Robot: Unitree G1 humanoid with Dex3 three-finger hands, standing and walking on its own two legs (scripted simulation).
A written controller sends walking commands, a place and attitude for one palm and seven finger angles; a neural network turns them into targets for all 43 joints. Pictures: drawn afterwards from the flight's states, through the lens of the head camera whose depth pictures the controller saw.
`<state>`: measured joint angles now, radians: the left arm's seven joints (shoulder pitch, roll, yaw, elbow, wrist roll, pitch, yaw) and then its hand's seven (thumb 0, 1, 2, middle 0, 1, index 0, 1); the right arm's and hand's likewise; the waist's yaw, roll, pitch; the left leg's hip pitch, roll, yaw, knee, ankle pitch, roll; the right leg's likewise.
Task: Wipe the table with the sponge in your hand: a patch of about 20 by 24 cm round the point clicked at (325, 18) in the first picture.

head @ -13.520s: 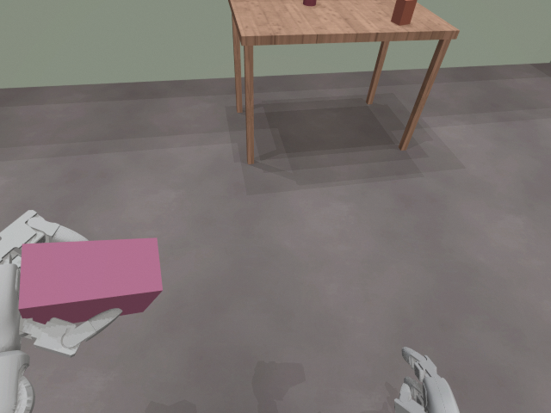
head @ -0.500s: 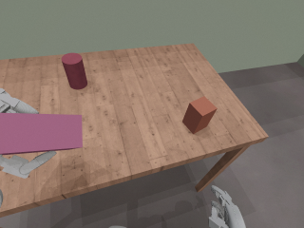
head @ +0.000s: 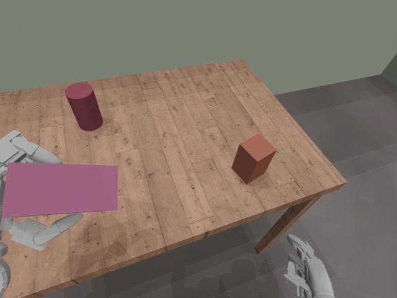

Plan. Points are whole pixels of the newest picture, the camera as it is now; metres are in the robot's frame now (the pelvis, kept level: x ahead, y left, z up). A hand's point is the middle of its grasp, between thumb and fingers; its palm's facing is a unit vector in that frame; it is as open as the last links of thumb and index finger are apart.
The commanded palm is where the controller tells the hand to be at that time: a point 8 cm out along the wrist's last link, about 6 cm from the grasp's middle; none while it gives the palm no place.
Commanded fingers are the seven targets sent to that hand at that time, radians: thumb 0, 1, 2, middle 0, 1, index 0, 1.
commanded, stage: come to a stop and stand still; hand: left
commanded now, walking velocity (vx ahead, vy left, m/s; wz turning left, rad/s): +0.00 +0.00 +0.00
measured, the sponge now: (78, 191) +0.23 +0.20 +0.15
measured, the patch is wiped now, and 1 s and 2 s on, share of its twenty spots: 0.00 0.00 0.00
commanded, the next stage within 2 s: look again from close up in 0.10 s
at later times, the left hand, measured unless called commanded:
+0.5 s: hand (50, 193) +0.22 +0.24 +0.16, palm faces +0.36 -0.85 -0.39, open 10.2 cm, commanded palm +0.16 +0.27 +0.17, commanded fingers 0.00 0.10 1.30 -1.20 -1.60 -1.20 -1.60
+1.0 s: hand (32, 197) +0.22 +0.26 +0.15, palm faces +0.35 -0.83 -0.43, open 10.2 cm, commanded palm +0.16 +0.28 +0.17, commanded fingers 0.00 0.10 1.30 -1.20 -1.60 -1.20 -1.60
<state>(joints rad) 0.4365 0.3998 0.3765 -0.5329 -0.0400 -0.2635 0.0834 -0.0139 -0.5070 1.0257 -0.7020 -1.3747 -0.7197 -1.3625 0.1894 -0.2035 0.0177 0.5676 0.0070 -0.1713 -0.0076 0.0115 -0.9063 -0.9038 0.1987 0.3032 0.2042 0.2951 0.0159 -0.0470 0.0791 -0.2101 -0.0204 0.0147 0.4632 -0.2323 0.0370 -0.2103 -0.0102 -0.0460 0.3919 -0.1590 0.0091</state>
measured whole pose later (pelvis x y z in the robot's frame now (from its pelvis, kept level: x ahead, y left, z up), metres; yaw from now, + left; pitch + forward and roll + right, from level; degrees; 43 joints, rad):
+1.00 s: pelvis +0.00 +0.00 +0.00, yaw +0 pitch -1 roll -1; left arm 0.42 0.42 0.39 -0.41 -0.04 -0.28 0.07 -0.02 -0.51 1.03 -0.70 -1.37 -0.72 -1.36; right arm 0.23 -0.17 0.04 0.61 0.02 -0.18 -0.02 0.01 -0.91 -0.90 0.20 0.30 0.20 0.30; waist 0.03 -0.05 0.08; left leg -0.22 -0.04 0.02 0.47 -0.24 0.05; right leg -0.24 -0.03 -0.04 0.44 -0.19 0.02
